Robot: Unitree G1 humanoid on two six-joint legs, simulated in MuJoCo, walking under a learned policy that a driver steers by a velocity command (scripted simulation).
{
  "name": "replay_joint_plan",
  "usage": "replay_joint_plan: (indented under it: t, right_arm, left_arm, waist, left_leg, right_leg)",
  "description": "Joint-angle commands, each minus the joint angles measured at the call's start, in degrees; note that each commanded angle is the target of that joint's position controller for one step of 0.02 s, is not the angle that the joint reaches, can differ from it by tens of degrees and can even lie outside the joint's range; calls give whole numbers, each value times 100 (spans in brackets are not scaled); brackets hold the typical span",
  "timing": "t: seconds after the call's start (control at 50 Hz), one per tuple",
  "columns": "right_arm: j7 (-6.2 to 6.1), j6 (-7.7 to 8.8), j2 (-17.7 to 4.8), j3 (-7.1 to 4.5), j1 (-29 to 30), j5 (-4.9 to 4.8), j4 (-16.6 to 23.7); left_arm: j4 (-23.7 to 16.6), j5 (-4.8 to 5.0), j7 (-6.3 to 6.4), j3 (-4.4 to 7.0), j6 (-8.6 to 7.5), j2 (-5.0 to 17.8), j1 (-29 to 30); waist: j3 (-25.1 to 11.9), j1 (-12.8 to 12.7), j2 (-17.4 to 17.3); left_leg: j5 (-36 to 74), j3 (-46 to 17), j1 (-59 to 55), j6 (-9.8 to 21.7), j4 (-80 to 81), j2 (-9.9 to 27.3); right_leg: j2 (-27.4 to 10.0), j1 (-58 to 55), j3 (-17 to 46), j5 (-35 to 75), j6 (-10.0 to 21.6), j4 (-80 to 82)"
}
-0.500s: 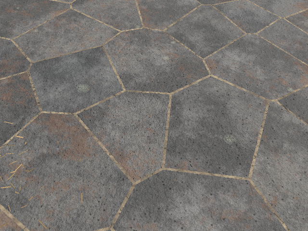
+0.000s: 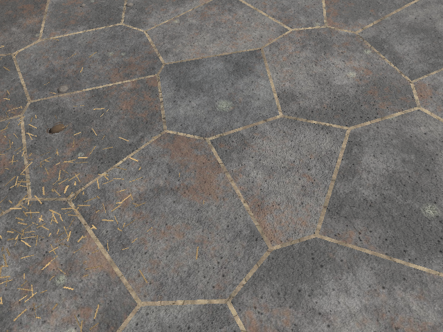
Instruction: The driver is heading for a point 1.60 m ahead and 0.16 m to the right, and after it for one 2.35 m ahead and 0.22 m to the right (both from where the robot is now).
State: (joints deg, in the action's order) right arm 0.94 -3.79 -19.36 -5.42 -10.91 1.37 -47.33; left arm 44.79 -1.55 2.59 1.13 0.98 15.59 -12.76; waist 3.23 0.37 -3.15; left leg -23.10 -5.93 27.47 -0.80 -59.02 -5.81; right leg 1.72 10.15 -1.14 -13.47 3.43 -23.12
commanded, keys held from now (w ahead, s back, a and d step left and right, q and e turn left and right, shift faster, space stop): q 0.06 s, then no key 0.16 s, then e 0.24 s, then w+e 0.50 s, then w+q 0.04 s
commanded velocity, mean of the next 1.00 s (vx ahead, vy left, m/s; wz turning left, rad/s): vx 0.16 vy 0.00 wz -0.16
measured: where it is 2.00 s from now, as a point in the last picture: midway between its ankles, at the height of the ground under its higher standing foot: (301, 272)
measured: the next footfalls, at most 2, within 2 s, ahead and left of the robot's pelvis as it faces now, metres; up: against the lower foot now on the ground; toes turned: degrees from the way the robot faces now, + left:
left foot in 0.32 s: +0.01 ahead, +0.12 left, +0.00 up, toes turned +4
right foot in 0.78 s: +0.05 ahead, -0.11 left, +0.00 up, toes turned -12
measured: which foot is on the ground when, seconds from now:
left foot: up 0.00-0.30, down 0.32-0.78, up 0.80-1.00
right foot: down 0.00-0.32, up 0.34-0.76, down 0.78-1.00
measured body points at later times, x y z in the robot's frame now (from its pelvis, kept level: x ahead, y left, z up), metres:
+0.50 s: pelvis -0.01 +0.03 +0.00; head +0.01 +0.04 +0.45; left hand +0.03 +0.29 -0.15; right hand +0.15 -0.22 -0.11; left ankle -0.02 +0.12 -0.75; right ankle -0.05 -0.09 -0.70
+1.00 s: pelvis +0.09 -0.06 +0.00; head +0.10 -0.09 +0.45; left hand +0.18 +0.20 -0.11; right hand +0.15 -0.35 -0.13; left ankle +0.17 +0.08 -0.67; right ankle +0.01 -0.10 -0.75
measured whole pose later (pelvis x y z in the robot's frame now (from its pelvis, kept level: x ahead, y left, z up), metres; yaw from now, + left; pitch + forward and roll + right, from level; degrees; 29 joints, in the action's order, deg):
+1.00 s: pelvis +0.09 -0.06 +0.00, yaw -16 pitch +1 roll +1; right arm 2.5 1.5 -17.1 -2.5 -9.7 3.0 -46.3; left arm 49.0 -0.1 -1.2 2.5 -2.4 14.4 -22.6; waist 1.5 -1.2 -2.8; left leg -11.9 0.5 32.3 -0.5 -56.8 4.0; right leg 5.0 2.9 3.1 -14.0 5.8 -16.4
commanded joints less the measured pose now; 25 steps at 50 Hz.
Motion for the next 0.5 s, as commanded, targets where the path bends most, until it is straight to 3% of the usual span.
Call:
replay_joint_plan:
  t: [0.02,0.1,0.22,0.26,0.28,0.3,0.32,0.34,0.36,0.38,0.42,0.46,0.5]
  right_arm:
    - [97,-20,-453,-84,-179,-8,218]
    - [132,-64,-303,2,217,-46,398]
    - [36,-60,-85,149,268,-113,437]
    - [-37,-32,31,213,170,-129,365]
    - [-82,-3,144,261,-47,-107,240]
    - [-144,66,150,304,-214,-23,131]
    - [-228,168,-212,279,-435,130,72]
    - [-287,217,-556,256,56,20,154]
    - [-284,245,-430,254,242,-42,128]
    - [-272,279,-305,299,424,-36,154]
    - [-352,292,-394,280,373,-45,120]
    - [-382,261,-456,228,149,-78,77]
    - [-349,236,-396,199,3,-14,68]
  left_arm:
    - [-432,14,21,174,-119,761,151]
    - [-239,15,-1,243,-113,854,-431]
    - [-132,-4,-144,268,-131,907,-236]
    - [-27,8,-192,218,-122,808,-203]
    - [19,45,-212,168,-113,708,-77]
    - [87,76,-229,98,-128,550,-115]
    - [39,100,-265,-8,-165,233,-371]
    - [81,150,-251,-51,-124,74,-630]
    - [202,107,-207,36,-16,425,-486]
    - [163,124,-214,92,24,579,-233]
    - [188,126,-253,196,66,711,-115]
    - [288,96,-260,243,115,600,-347]
    - [280,33,-289,267,163,513,-351]
  waist:
    - [-250,15,990]
    - [-330,-303,1083]
    - [-417,-235,1282]
    - [-470,-155,1289]
    - [-474,40,1158]
    - [-521,142,914]
    - [-911,21,89]
    - [-552,-262,-596]
    - [-524,-109,-614]
    - [-318,-113,-570]
    - [-240,-10,-698]
    - [-346,19,-469]
    - [-346,52,-312]
  left_leg:
    - [7,208,490,-179,-555,213]
    - [-190,260,533,-241,153,270]
    - [-381,667,-714,12,1627,285]
    - [-49,716,-1275,128,2556,277]
    - [743,766,-1835,200,3602,321]
    - [1924,480,-2729,255,4653,603]
    - [2585,-623,-3756,367,4750,1727]
    - [4151,-1005,-2863,957,4302,2538]
    - [3817,-682,-2400,1222,4068,2379]
    - [3623,-517,-2373,1153,4082,2175]
    - [3975,-297,-2565,1145,4045,2065]
    - [4678,-142,-2610,1416,3934,2232]
    - [2053,-112,-2473,1390,4413,2212]
  right_leg:
    - [-1389,-660,824,2447,725,572]
    - [-1638,-1301,812,3017,900,364]
    - [-1634,-731,567,3451,944,109]
    - [-1553,-537,648,3558,879,-38]
    - [-1426,-311,600,3346,698,-163]
    - [-1325,191,585,2785,366,-197]
    - [-1041,822,396,1284,26,-569]
    - [-497,789,75,-866,-153,-344]
    - [-498,270,164,-1355,-145,-711]
    - [-319,503,165,-1175,-139,-835]
    - [-132,988,117,-1319,-186,-1663]
    - [-54,1337,157,-1787,-292,-2962]
    - [-212,1623,165,-1617,-307,-3427]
